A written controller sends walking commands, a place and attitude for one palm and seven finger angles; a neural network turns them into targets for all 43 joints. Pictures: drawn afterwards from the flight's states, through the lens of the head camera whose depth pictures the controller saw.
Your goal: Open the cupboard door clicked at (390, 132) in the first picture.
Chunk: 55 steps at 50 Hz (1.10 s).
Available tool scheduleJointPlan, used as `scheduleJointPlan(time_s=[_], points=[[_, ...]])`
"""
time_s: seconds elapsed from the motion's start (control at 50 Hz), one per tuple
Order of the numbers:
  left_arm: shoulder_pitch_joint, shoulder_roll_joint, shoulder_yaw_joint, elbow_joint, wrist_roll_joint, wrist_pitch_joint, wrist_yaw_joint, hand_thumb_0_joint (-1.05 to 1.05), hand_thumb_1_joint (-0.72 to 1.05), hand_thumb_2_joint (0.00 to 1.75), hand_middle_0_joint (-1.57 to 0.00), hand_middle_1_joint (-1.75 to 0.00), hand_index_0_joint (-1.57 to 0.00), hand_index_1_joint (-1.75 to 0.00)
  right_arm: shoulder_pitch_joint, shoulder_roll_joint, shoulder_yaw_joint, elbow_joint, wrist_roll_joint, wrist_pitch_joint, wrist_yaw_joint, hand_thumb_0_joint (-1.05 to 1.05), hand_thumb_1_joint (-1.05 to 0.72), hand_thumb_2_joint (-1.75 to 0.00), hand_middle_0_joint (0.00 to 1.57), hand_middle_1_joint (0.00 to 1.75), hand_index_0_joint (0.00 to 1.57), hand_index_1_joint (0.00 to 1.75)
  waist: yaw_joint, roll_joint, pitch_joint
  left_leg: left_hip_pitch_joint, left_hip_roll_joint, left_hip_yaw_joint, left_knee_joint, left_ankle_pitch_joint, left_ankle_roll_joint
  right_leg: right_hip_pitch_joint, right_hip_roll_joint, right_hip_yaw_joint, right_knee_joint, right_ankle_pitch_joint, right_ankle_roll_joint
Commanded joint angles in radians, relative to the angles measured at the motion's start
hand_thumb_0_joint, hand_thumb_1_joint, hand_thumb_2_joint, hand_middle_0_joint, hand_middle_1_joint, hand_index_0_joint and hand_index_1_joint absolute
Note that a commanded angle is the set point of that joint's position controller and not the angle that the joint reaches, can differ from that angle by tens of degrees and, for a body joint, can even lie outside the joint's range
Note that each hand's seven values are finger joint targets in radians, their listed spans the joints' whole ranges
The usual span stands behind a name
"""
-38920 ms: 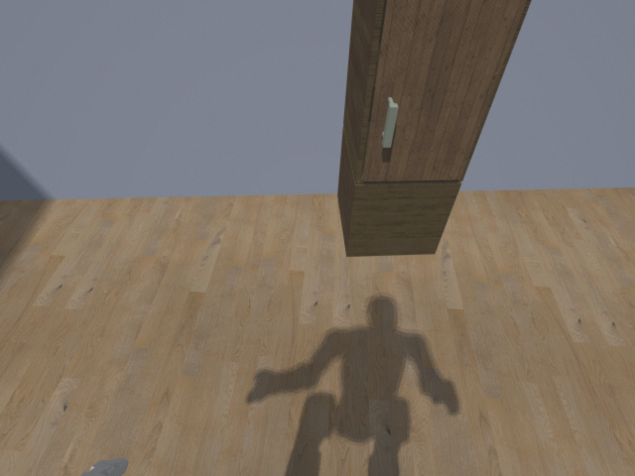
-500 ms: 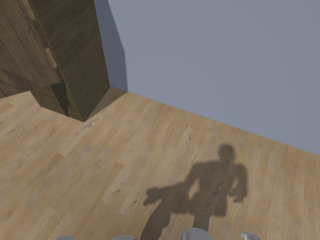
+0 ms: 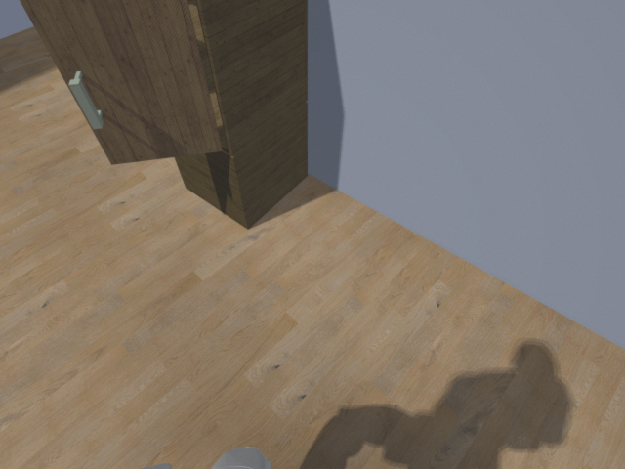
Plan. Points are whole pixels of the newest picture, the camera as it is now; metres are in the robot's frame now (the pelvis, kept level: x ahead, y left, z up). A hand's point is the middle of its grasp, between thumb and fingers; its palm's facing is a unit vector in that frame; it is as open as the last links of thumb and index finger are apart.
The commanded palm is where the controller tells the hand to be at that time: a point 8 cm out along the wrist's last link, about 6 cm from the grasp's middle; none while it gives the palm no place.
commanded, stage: turn to face it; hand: left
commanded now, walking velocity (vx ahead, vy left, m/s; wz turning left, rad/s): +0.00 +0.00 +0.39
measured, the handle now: (88, 100) +0.92 +0.62 -0.11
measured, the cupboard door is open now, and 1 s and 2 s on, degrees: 49 49 49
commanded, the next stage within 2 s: take the last steps up to it in 0.32 s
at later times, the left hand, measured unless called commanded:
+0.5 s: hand out of the picture +0.06 +0.20 -0.16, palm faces +0.20 -0.94 -0.27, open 7.4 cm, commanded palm none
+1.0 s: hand out of the picture -0.03 +0.23 -0.19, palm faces +0.41 -0.90 -0.19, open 7.4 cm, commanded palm none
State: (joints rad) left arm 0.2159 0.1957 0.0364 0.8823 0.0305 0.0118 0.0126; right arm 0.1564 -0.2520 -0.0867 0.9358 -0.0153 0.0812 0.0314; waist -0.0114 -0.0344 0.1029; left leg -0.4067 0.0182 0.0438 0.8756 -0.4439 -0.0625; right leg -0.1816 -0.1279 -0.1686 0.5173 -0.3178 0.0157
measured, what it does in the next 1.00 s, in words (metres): walks ahead, turning left: left foot, then right foot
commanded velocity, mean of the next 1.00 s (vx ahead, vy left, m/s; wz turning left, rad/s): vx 0.18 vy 0.08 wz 0.19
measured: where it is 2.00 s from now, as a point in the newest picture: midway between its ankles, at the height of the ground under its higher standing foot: (246, 388)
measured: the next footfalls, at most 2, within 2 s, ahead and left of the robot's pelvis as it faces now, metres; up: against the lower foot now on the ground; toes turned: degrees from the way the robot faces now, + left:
left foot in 0.10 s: +0.04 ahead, +0.13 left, +0.00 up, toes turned +7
right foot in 0.46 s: +0.06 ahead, -0.12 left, +0.00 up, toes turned +6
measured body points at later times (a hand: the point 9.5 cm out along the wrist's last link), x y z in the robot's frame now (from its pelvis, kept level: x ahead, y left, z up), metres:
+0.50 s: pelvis +0.01 -0.01 -0.01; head +0.05 -0.02 +0.44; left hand +0.04 +0.25 -0.14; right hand +0.13 -0.23 -0.17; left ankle +0.00 +0.12 -0.72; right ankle +0.02 -0.12 -0.74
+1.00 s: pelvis +0.10 +0.09 -0.02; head +0.13 +0.12 +0.43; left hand -0.05 +0.28 -0.18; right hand +0.30 -0.09 -0.15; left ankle +0.11 +0.20 -0.74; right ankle +0.03 -0.09 -0.68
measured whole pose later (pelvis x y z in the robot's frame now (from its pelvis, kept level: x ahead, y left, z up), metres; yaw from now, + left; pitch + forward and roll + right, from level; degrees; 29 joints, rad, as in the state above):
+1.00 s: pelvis +0.10 +0.09 -0.02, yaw +19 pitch +0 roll +1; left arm 0.39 0.20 0.06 1.12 0.02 0.01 0.00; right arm 0.11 -0.18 -0.04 0.95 -0.03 -0.04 0.02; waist 0.05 -0.06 0.09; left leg -0.36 0.01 0.12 0.64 -0.26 0.04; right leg -0.25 -0.15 -0.07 1.02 -0.52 0.03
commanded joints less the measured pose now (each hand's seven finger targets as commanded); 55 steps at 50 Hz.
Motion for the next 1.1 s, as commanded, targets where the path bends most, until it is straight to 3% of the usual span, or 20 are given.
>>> scheduleJointPlan(time_s=[0.0, 0.04, 0.06, 0.08, 0.1, 0.2, 0.38, 0.4, 0.44, 0.46, 0.54, 0.78, 0.82, 0.86, 0.88, 0.9, 0.92, 0.96, 1.0, 1.08], points=[[0.057, 0.237, 0.072, -0.04, -0.002, -0.015, 0.014, 0.0, 0.9, 0.9, -0.2, -0.3, -0.2, -0.3, -0.043, -0.043, 0.008, -0.091, 0.007, -0.048, -0.006, 0.0, -0.9, -0.9, 0.2, 0.3, 0.2, 0.3, 0.034, -0.169, -0.13, 0.077, -0.026, 0.06, -0.248, 0.071, 0.015, 0.098, -0.218, 0.112, -0.033, 0.553, -0.091], [0.034, 0.214, 0.067, -0.044, -0.018, -0.008, 0.007, 0.0, 0.9, 0.9, -0.2, -0.3, -0.2, -0.3, 0.047, -0.099, -0.004, -0.065, 0.002, -0.06, -0.009, 0.0, -0.9, -0.9, 0.2, 0.3, 0.2, 0.3, -0.024, -0.041, -0.172, 0.314, 0.012, 0.003, -0.452, 0.312, 0.044, -0.057, -0.168, 0.044, 0.131, 0.403, -0.011], [0.037, 0.144, 0.054, -0.069, -0.023, -0.002, 0.002, 0.0, 0.9, 0.9, -0.2, -0.3, -0.2, -0.3, 0.103, -0.203, -0.029, -0.059, -0.007, -0.068, -0.014, 0.0, -0.9, -0.9, 0.2, 0.3, 0.2, 0.3, -0.051, 0.261, -0.219, 0.459, 0.261, -0.321, -0.49, 0.568, 0.147, -0.288, -0.038, -0.011, 0.345, -0.031, 0.061], [-0.041, 0.108, 0.032, -0.101, -0.021, 0.007, 0.006, 0.0, 0.9, 0.9, -0.2, -0.3, -0.2, -0.3, 0.171, -0.259, -0.04, -0.045, -0.008, -0.062, -0.029, 0.0, -0.9, -0.9, 0.2, 0.3, 0.2, 0.3, -0.088, 0.334, -0.214, 0.419, 0.4, -0.471, -0.51, 0.851, 0.281, -0.373, 0.014, 0.077, 0.486, -0.367, 0.072], [-0.059, 0.133, 0.038, -0.106, -0.017, 0.014, 0.009, 0.0, 0.9, 0.9, -0.2, -0.3, -0.2, -0.3, 0.169, -0.252, -0.032, -0.038, -0.014, -0.06, -0.037, 0.0, -0.9, -0.9, 0.2, 0.3, 0.2, 0.3, -0.078, 0.214, -0.206, 0.37, 0.408, -0.408, -0.501, 0.759, 0.315, -0.357, -0.003, 0.144, 0.564, -0.328, 0.052], [-0.013, 0.115, 0.043, -0.023, -0.014, 0.025, -0.006, 0.0, 0.9, 0.9, -0.2, -0.3, -0.2, -0.3, 0.015, -0.151, 0.006, -0.071, -0.013, -0.074, -0.059, 0.0, -0.9, -0.9, 0.2, 0.3, 0.2, 0.3, 0.001, 0.193, -0.133, 0.248, 0.23, -0.24, -0.521, 0.648, 0.228, -0.313, 0.033, 0.151, 0.538, -0.13, 0.057], [0.062, 0.097, 0.034, 0.006, -0.022, 0.003, -0.001, 0.0, 0.9, 0.9, -0.2, -0.3, -0.2, -0.3, -0.005, -0.143, 0.001, -0.053, -0.006, -0.063, -0.052, 0.0, -0.9, -0.9, 0.2, 0.3, 0.2, 0.3, 0.034, 0.179, -0.167, 0.173, 0.172, -0.242, -0.44, 0.559, 0.188, -0.013, 0.11, 0.094, 0.039, 0.038, 0.048], [0.099, 0.113, 0.038, 0.018, -0.019, -0.006, 0.003, 0.0, 0.9, 0.9, -0.2, -0.3, -0.2, -0.3, -0.009, -0.119, 0.004, -0.051, 0.001, -0.063, -0.05, 0.0, -0.9, -0.9, 0.2, 0.3, 0.2, 0.3, 0.054, 0.126, -0.179, 0.12, 0.13, -0.223, -0.387, 0.462, 0.15, 0.084, 0.087, 0.12, -0.092, 0.136, 0.041], [0.139, 0.258, 0.068, 0.022, 0.0, -0.024, 0.01, 0.0, 0.9, 0.9, -0.2, -0.3, -0.2, -0.3, -0.016, -0.032, 0.017, -0.089, 0.007, -0.059, -0.036, 0.0, -0.9, -0.9, 0.2, 0.3, 0.2, 0.3, 0.08, -0.291, -0.136, -0.143, -0.08, -0.035, -0.039, -0.131, 0.037, 0.172, -0.292, 0.539, -0.294, 0.084, -0.113], [0.143, 0.272, 0.067, 0.011, -0.001, -0.021, 0.009, 0.0, 0.9, 0.9, -0.2, -0.3, -0.2, -0.3, -0.041, -0.081, 0.004, -0.097, 0.0, -0.05, -0.028, 0.0, -0.9, -0.9, 0.2, 0.3, 0.2, 0.3, 0.1, -0.206, -0.102, -0.165, -0.04, -0.086, 0.139, -0.185, 0.044, 0.087, -0.362, 0.573, -0.333, -0.065, -0.178], [0.069, 0.15, 0.048, 0.012, -0.012, -0.053, 0.004, 0.0, 0.9, 0.9, -0.2, -0.3, -0.2, -0.3, -0.028, -0.055, -0.002, -0.036, -0.012, -0.053, -0.003, 0.0, -0.9, -0.9, 0.2, 0.3, 0.2, 0.3, 0.038, -0.139, -0.01, -0.245, 0.024, -0.095, 0.3, 0.116, 0.029, 0.065, -0.205, 0.323, -0.322, 0.035, -0.111], [0.22, 0.157, 0.058, 0.142, 0.004, -0.079, 0.001, 0.0, 0.9, 0.9, -0.2, -0.3, -0.2, -0.3, -0.149, 0.014, 0.031, -0.055, -0.001, -0.082, 0.022, 0.0, -0.9, -0.9, 0.2, 0.3, 0.2, 0.3, 0.088, -0.164, -0.007, -0.146, 0.032, 0.044, -0.169, 0.145, 0.026, 0.183, -0.245, 0.126, -0.263, 0.333, -0.104], [0.202, 0.167, 0.059, 0.15, 0.003, -0.074, 0.0, 0.0, 0.9, 0.9, -0.2, -0.3, -0.2, -0.3, -0.109, 0.01, 0.034, -0.043, 0.0, -0.091, 0.021, 0.0, -0.9, -0.9, 0.2, 0.3, 0.2, 0.3, 0.067, -0.173, -0.013, -0.036, 0.01, 0.071, -0.236, 0.145, 0.046, 0.133, -0.24, 0.106, -0.225, 0.347, -0.092], [0.155, 0.17, 0.06, 0.151, -0.002, -0.069, -0.004, 0.0, 0.9, 0.9, -0.2, -0.3, -0.2, -0.3, 0.045, -0.022, 0.025, 0.006, -0.006, -0.103, 0.01, 0.0, -0.9, -0.9, 0.2, 0.3, 0.2, 0.3, -0.019, -0.127, -0.053, 0.247, -0.04, 0.129, -0.359, 0.215, 0.064, -0.018, -0.185, 0.036, -0.082, 0.342, -0.054], [0.152, 0.133, 0.052, 0.139, -0.004, -0.065, -0.008, 0.0, 0.9, 0.9, -0.2, -0.3, -0.2, -0.3, 0.198, -0.09, 0.009, 0.05, -0.01, -0.11, -0.003, 0.0, -0.9, -0.9, 0.2, 0.3, 0.2, 0.3, -0.084, 0.021, -0.132, 0.457, 0.01, 0.071, -0.401, 0.186, 0.082, -0.116, -0.131, -0.016, 0.135, 0.281, -0.031], [0.164, 0.066, 0.039, 0.112, -0.016, -0.059, -0.017, 0.0, 0.9, 0.9, -0.2, -0.3, -0.2, -0.3, 0.343, -0.212, -0.025, 0.084, -0.025, -0.119, -0.018, 0.0, -0.9, -0.9, 0.2, 0.3, 0.2, 0.3, -0.13, 0.332, -0.224, 0.611, 0.278, -0.339, -0.488, 0.132, 0.181, -0.351, 0.034, -0.07, 0.458, -0.193, 0.025], [0.089, 0.054, 0.029, 0.072, -0.012, -0.053, -0.01, 0.0, 0.9, 0.9, -0.2, -0.3, -0.2, -0.3, 0.411, -0.241, -0.027, 0.101, -0.014, -0.11, -0.037, 0.0, -0.9, -0.9, 0.2, 0.3, 0.2, 0.3, -0.147, 0.349, -0.245, 0.584, 0.368, -0.475, -0.62, 0.14, 0.246, -0.451, 0.069, 0.062, 0.665, -0.329, 0.006], [0.026, 0.051, 0.028, 0.06, -0.013, -0.052, -0.009, 0.0, 0.9, 0.9, -0.2, -0.3, -0.2, -0.3, 0.268, -0.167, -0.004, 0.063, -0.012, -0.114, -0.048, 0.0, -0.9, -0.9, 0.2, 0.3, 0.2, 0.3, -0.081, 0.173, -0.136, 0.402, 0.359, -0.405, -0.645, 0.106, 0.261, -0.5, -0.009, 0.136, 0.795, -0.182, -0.024], [0.077, 0.049, 0.035, 0.105, -0.004, -0.042, -0.017, 0.0, 0.9, 0.9, -0.2, -0.3, -0.2, -0.3, 0.146, -0.072, 0.026, 0.031, -0.011, -0.128, -0.053, 0.0, -0.9, -0.9, 0.2, 0.3, 0.2, 0.3, -0.013, 0.187, -0.069, 0.253, 0.292, -0.252, -0.666, 0.172, 0.23, -0.432, -0.037, 0.158, 0.748, -0.058, -0.021], [0.11, 0.025, 0.031, 0.118, -0.005, -0.029, -0.024, 0.0, 0.9, 0.9, -0.2, -0.3, -0.2, -0.3, 0.168, -0.043, 0.036, 0.057, -0.007, -0.157, -0.056, 0.0, -0.9, -0.9, 0.2, 0.3, 0.2, 0.3, 0.03, 0.114, -0.082, 0.265, 0.253, -0.115, -0.691, 0.398, 0.242, -0.393, -0.016, 0.138, 0.621, 0.031, -0.007]])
